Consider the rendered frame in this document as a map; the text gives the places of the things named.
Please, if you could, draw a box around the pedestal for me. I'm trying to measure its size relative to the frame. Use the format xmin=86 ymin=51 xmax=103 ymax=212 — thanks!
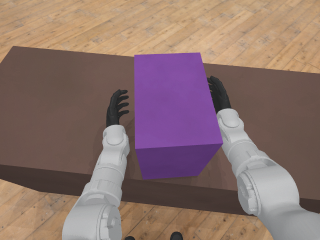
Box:
xmin=0 ymin=46 xmax=320 ymax=217

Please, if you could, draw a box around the left robot hand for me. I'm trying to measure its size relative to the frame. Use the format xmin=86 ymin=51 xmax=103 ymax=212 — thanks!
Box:
xmin=106 ymin=89 xmax=129 ymax=127

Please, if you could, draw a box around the right robot upper arm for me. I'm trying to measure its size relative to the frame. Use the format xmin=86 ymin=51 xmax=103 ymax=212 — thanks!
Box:
xmin=237 ymin=165 xmax=320 ymax=240

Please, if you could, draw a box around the right robot hand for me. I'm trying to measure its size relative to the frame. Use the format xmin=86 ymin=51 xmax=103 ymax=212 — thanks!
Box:
xmin=207 ymin=75 xmax=232 ymax=114

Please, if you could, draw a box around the carton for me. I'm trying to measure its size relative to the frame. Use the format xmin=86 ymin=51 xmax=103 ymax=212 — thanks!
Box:
xmin=134 ymin=52 xmax=223 ymax=180

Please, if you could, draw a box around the left robot upper arm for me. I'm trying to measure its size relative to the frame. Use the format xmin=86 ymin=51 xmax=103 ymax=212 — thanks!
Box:
xmin=62 ymin=203 xmax=122 ymax=240

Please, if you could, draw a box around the robot left forearm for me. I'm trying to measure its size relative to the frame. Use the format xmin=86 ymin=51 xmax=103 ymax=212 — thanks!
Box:
xmin=62 ymin=124 xmax=130 ymax=240

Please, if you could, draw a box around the robot right forearm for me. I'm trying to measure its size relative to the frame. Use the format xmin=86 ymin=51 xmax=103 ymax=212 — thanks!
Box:
xmin=216 ymin=108 xmax=300 ymax=203

